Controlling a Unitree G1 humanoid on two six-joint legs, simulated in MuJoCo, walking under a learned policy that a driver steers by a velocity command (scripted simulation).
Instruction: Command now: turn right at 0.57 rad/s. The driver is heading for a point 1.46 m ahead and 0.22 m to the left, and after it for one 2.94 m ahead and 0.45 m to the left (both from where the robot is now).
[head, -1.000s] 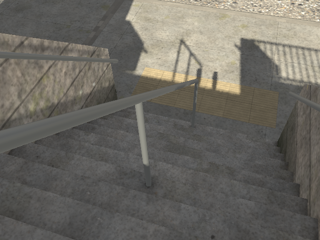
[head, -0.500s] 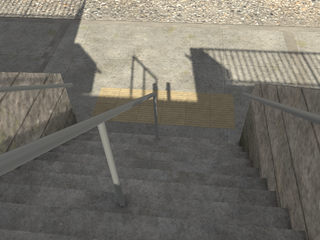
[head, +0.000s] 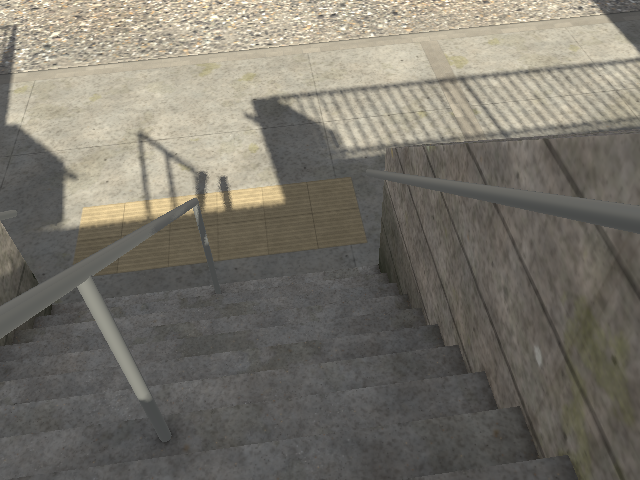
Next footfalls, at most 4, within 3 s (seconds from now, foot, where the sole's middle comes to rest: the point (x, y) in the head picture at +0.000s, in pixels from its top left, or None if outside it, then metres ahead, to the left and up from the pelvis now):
0.20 left None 0.01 0.16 -0.74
0.64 right None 0.04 -0.06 -0.73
1.22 right None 0.12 -0.06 -0.74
1.56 left None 0.28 0.07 -0.94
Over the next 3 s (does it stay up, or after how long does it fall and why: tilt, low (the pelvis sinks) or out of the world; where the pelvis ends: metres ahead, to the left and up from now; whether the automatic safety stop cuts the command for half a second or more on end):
stays up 0.99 -0.03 -0.80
